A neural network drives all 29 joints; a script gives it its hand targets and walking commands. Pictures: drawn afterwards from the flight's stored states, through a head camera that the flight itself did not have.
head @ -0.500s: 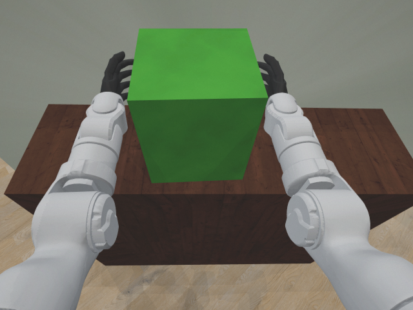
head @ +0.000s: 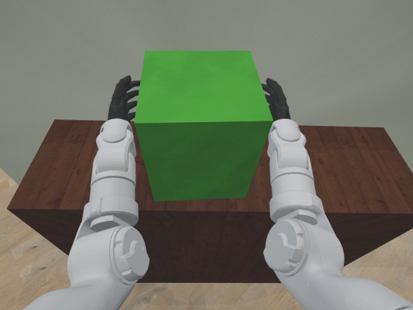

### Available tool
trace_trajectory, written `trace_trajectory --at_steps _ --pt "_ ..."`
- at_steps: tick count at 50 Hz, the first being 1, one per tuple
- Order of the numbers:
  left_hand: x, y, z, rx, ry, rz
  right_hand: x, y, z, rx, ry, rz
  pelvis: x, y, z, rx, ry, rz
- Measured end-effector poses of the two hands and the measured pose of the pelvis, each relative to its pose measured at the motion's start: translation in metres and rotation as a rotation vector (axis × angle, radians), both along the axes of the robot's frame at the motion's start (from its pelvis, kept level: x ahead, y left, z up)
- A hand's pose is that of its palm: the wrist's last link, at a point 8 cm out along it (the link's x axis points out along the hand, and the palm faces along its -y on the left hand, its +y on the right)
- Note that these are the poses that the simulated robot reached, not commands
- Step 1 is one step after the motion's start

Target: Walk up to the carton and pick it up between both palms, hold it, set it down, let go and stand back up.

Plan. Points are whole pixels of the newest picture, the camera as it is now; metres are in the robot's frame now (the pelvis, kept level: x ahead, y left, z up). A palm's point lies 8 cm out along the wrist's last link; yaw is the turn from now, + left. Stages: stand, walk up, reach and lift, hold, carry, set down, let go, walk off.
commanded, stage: reach and lift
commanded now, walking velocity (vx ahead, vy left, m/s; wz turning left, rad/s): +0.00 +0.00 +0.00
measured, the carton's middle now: (199, 130) +0.46 -0.01 +0.09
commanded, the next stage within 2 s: none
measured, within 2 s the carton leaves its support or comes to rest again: leaves its support in 0.34 s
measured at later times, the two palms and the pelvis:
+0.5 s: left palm (123, 103) +0.44 +0.13 +0.18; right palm (294, 102) +0.42 -0.17 +0.19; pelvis -0.01 -0.01 +0.00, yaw -2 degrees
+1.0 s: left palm (117, 95) +0.43 +0.13 +0.21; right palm (299, 95) +0.41 -0.17 +0.22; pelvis -0.03 -0.01 +0.00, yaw -2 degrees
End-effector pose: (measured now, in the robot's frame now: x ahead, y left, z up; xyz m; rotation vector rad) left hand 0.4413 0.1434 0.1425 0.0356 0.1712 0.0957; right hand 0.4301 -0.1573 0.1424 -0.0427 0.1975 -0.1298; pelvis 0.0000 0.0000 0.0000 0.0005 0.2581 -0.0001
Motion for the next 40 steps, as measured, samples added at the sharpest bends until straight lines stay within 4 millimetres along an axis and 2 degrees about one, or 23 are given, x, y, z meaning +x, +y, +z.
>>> trace_trajectory --at_steps 7,16,20,26,31,35,40 --pt "0.0 -0.002 -0.002 0.003 -0.001 0.02 0.002 0.0 -0.003 0.008 -0.013 0.003 0.002 -0.004 0.0 0.001 0.008 0.0" --pt "-0.004 -0.008 0.003 -0.01 0.03 0.022 -0.002 -0.007 0.003 0.018 0.014 0.0 0.0 -0.01 0.0 0.002 -0.012 -0.005" --pt "-0.006 -0.014 0.014 -0.023 0.027 0.017 -0.005 -0.012 0.017 0.017 0.008 -0.009 -0.003 -0.012 0.001 0.001 -0.025 -0.019" --pt "-0.006 -0.015 0.048 -0.038 -0.003 0.015 -0.007 -0.013 0.055 -0.007 -0.023 -0.011 -0.01 -0.015 0.002 -0.002 -0.056 -0.038" --pt "-0.006 -0.01 0.073 -0.037 -0.012 0.013 -0.008 -0.008 0.078 -0.013 -0.029 -0.012 -0.016 -0.016 0.002 -0.004 -0.07 -0.043" --pt "-0.007 -0.005 0.083 -0.032 -0.011 0.013 -0.009 -0.003 0.088 -0.01 -0.028 -0.009 -0.02 -0.015 0.002 -0.004 -0.074 -0.038" --pt "-0.008 -0.002 0.08 -0.022 0.008 0.005 -0.011 0.0 0.086 -0.005 -0.008 -0.015 -0.023 -0.012 0.002 -0.005 -0.082 -0.031"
